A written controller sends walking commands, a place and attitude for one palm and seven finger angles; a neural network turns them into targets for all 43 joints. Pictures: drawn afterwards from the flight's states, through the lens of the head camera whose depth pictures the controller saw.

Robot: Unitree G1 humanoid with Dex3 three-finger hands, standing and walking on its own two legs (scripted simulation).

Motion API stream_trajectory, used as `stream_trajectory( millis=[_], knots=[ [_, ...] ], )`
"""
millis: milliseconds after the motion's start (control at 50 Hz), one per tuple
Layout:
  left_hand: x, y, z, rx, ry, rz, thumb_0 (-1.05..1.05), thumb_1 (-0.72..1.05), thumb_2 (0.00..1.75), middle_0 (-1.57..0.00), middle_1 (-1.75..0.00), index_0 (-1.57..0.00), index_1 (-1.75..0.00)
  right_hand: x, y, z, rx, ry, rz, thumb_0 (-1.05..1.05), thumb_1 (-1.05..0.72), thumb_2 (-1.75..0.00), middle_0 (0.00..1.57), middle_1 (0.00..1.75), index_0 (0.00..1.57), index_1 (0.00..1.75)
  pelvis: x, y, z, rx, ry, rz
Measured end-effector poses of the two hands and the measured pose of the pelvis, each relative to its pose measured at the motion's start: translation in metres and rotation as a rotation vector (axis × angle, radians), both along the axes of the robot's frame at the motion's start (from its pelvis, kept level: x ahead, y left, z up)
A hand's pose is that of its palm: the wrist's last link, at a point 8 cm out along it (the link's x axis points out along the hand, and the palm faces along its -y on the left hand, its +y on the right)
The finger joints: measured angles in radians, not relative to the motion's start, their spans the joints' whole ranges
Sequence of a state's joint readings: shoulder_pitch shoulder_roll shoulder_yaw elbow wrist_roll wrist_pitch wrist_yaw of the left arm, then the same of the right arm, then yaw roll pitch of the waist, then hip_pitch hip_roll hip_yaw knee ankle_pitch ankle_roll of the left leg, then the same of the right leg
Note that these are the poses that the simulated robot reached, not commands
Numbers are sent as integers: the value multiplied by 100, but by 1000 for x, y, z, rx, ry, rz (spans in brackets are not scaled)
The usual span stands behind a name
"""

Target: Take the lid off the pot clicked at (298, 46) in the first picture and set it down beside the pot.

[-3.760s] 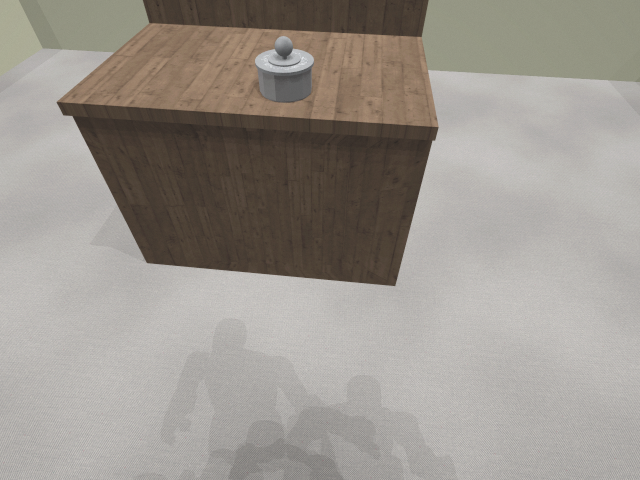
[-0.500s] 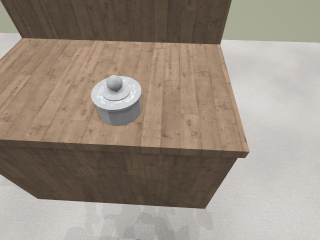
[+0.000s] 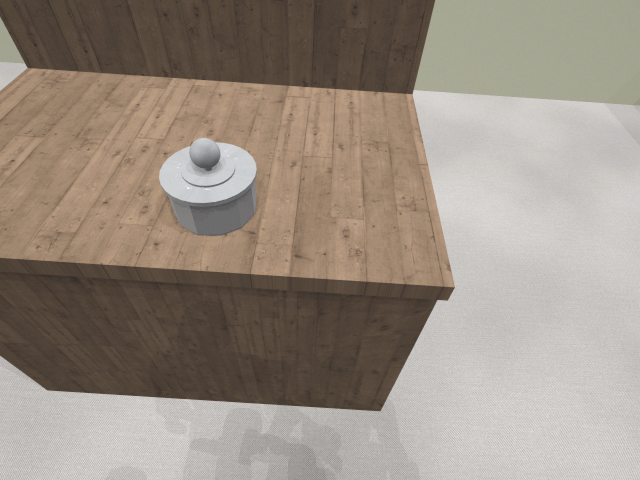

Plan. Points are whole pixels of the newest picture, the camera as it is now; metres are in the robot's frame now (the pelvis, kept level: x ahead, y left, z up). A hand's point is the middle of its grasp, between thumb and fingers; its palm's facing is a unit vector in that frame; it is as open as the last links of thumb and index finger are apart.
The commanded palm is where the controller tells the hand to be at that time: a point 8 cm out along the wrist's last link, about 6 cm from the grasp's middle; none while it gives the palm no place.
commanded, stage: come to a stop and stand still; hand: left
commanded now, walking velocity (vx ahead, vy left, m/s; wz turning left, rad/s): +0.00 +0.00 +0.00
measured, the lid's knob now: (205, 153) +0.57 +0.22 +0.08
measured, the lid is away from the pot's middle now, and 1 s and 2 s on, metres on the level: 0.00 0.00 0.00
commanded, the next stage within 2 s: look again from close up in 1.38 s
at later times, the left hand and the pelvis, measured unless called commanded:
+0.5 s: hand out of the picture -0.01 +0.21 -0.17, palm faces +0.01 -0.99 -0.17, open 7.4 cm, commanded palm none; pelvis -0.01 +0.05 +0.01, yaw -1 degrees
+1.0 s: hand out of the picture +0.00 +0.24 -0.18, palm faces -0.01 -0.99 -0.17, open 7.4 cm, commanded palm none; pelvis +0.00 +0.08 +0.00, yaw -2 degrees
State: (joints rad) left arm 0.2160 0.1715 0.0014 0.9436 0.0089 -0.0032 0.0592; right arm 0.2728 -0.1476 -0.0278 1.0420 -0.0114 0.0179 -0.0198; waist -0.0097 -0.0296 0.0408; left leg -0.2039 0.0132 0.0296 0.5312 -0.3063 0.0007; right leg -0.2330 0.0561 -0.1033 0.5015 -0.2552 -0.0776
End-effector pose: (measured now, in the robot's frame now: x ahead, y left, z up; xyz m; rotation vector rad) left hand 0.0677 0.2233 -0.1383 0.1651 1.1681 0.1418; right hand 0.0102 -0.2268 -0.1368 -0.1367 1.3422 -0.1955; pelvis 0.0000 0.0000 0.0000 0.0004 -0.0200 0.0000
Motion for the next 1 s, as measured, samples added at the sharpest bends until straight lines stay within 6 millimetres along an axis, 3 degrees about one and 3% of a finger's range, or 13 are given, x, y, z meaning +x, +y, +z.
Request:
stream_trajectory(
  millis=[120, 340, 560, 720, 1000],
  knots=[
    [-10, 7, 2, -3, 13, -5, 0, 92, 90, -20, -30, -20, -30, -10, 13, 1, 12, 1, -11, 1, -93, -90, 20, 29, 20, 30, -5, 8, 3, -15, 1, -5],
    [-58, 31, -4, -14, 143, 13, 0, 91, 90, -20, -30, -20, -30, -35, 44, 2, 29, 57, -18, 1, -92, -90, 20, 29, 20, 30, -7, 31, 5, -15, 7, -17],
    [-92, 41, -7, -44, 244, 30, 1, 91, 90, -20, -30, -20, -30, -33, 71, 0, 36, 67, -11, 1, -92, -90, 20, 30, 20, 30, -6, 55, 5, -14, 1, -23],
    [-94, 50, -8, -52, 262, 28, 1, 91, 90, -20, -30, -20, -30, -25, 79, 0, 22, 50, -11, 2, -93, -90, 20, 30, 20, 30, -4, 68, 5, -12, -3, -30],
    [-75, 68, -8, -40, 249, 16, 0, 91, 90, -20, -30, -20, -30, -20, 93, -1, 19, 54, -19, 1, -92, -90, 20, 29, 20, 30, 3, 83, 5, -13, -3, -36]
  ],
)
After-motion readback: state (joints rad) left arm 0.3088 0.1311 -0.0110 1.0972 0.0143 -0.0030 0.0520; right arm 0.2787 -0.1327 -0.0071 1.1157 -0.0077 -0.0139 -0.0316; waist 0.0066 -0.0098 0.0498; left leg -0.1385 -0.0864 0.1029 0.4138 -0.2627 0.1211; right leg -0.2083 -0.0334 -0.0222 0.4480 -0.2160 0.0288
